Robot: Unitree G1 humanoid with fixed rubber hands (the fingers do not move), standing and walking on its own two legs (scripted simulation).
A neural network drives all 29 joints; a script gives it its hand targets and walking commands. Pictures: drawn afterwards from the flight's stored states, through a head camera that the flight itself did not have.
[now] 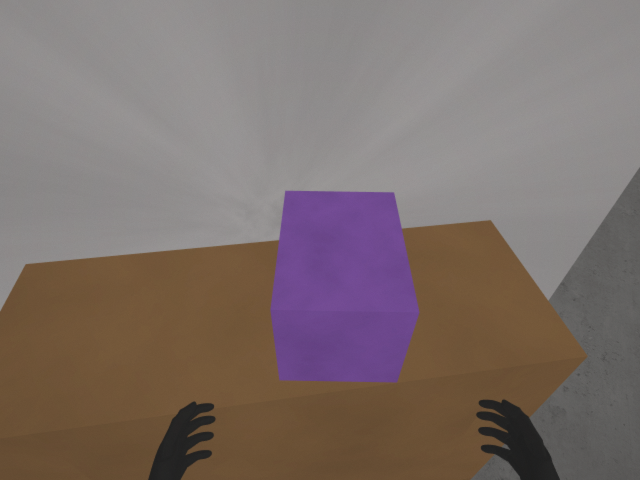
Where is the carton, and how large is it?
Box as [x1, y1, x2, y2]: [270, 191, 418, 382]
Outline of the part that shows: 285,191 270,309 279,379 396,382 418,315 418,308 393,192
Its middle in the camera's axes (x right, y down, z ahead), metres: +0.03 +0.07 +0.62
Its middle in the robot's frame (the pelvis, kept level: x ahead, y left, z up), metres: +0.43 +0.01 +0.00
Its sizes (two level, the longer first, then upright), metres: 0.241 0.181 0.182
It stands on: a pedestal, 0.69 m high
